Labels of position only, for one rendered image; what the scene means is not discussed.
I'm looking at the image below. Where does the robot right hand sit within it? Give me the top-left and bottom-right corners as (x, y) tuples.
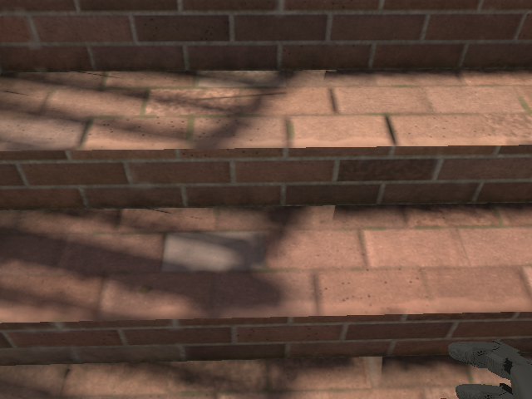
(441, 340), (532, 399)

